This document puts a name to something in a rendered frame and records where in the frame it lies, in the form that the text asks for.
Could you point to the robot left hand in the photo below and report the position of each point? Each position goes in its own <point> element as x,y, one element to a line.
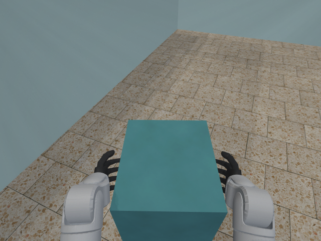
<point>103,165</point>

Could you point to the robot left forearm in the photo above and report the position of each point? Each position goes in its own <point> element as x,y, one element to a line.
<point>82,217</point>

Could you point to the robot right hand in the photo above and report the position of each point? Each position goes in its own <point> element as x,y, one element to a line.
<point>232,168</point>

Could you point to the carton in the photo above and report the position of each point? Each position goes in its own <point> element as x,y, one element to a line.
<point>168,186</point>

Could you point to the robot right forearm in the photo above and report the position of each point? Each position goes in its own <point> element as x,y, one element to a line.
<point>253,210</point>

